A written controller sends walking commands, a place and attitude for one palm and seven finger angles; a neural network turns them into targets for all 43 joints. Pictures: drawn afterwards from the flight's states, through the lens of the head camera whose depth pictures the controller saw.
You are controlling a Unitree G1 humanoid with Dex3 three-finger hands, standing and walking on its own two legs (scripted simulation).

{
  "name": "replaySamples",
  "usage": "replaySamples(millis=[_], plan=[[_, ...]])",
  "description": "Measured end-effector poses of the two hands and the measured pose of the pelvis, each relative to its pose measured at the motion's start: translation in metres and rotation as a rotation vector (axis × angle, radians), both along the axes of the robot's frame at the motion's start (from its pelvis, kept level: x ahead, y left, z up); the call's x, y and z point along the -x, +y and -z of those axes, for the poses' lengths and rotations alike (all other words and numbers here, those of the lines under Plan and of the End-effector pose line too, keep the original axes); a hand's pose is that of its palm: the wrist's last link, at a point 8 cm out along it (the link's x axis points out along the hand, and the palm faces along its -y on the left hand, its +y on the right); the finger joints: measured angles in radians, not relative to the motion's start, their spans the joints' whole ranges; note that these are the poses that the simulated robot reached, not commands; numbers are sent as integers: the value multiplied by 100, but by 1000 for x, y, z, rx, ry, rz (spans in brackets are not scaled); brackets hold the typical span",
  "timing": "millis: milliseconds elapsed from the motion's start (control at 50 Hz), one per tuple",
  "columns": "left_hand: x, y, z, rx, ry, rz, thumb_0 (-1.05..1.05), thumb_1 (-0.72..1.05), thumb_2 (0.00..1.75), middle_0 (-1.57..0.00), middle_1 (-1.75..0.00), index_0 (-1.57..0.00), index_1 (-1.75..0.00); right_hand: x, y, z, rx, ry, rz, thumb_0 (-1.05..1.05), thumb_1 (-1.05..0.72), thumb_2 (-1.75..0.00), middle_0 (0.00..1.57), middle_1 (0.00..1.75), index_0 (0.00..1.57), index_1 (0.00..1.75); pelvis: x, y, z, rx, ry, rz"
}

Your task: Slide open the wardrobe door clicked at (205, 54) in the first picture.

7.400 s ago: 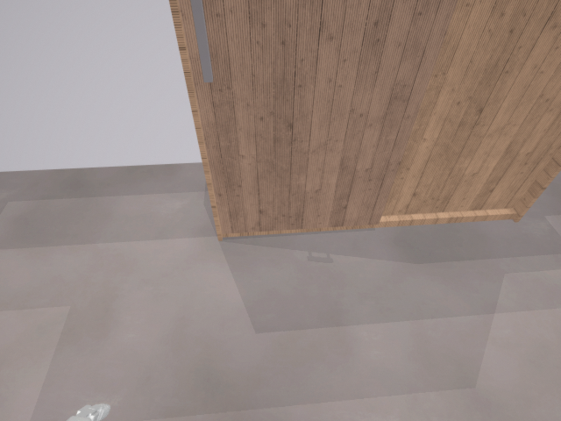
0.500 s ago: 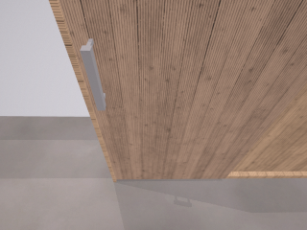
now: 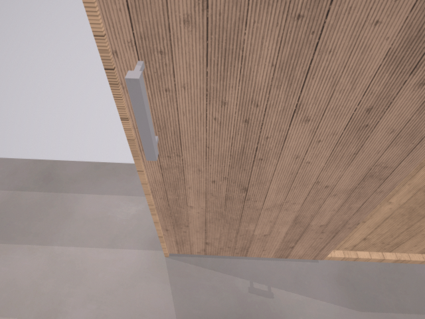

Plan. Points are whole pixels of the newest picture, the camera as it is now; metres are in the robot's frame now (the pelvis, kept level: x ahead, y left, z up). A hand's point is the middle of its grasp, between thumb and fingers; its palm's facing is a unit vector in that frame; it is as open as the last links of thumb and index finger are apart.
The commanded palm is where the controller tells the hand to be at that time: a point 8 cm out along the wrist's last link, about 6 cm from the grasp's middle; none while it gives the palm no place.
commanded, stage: come to a stop and stand still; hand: left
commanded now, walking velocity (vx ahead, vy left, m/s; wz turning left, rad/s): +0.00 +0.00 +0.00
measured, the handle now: (146, 115) +0.46 +0.17 +0.13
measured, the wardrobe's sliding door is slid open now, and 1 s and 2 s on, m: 0.00 0.00 0.00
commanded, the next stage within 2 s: look again from close up in 1.00 s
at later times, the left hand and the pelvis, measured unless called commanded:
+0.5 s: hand out of the picture -0.02 +0.17 -0.16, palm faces +0.03 -0.97 -0.23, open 7.4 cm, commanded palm none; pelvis -0.01 +0.00 +0.00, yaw +0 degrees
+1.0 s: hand out of the picture -0.01 +0.14 -0.16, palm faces +0.03 -0.98 -0.22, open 7.3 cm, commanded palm none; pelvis +0.00 -0.03 +0.00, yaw +0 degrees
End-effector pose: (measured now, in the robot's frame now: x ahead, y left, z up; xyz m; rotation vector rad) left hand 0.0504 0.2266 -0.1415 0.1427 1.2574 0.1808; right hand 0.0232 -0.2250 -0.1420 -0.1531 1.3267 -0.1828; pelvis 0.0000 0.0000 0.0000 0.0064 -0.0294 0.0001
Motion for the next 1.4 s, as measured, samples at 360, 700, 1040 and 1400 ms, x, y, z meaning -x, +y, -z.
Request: replaySamples(millis=[360, 700, 1040, 1400], plan=[[81, -2, -4, -10, 169, -5, 0, 91, 90, -20, -30, -20, -30, 22, 1, 6, -46, 1, -31, 1, -91, -89, 20, 30, 20, 30, 7, 0, -1, -1, 6, -1], [57, -20, -13, -28, 125, 7, 1, 93, 90, -20, -30, -20, -30, 72, 17, 16, -142, 131, -4, 1, -91, -89, 20, 30, 20, 30, 3, -16, -3, -15, -1, 3], [64, -41, -9, -2, 157, -13, 1, 93, 90, -20, -30, -20, -30, 73, -10, 9, -101, 170, -4, 1, -91, -89, 20, 30, 19, 30, 1, -33, -5, -11, 5, -4], [69, -52, -7, 17, 173, -36, 1, 92, 90, -20, -30, -20, -30, 55, -9, 8, -110, 150, -21, 1, -91, -89, 20, 30, 19, 30, -3, -39, -6, -5, 13, -11]])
